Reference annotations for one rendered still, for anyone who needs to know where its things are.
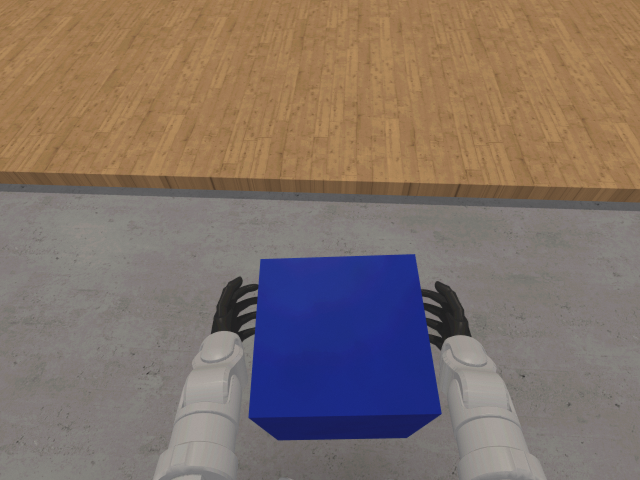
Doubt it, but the left robot hand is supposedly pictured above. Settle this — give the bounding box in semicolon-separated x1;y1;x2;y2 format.
211;276;258;342

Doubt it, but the robot right forearm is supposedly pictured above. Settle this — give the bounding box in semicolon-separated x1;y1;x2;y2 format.
438;335;547;480

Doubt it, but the right robot hand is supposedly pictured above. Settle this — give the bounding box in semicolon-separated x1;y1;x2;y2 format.
421;281;472;351

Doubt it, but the robot left forearm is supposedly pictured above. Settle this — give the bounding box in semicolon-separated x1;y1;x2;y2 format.
153;331;248;480

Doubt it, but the carton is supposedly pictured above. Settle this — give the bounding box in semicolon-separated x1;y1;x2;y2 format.
248;254;442;440

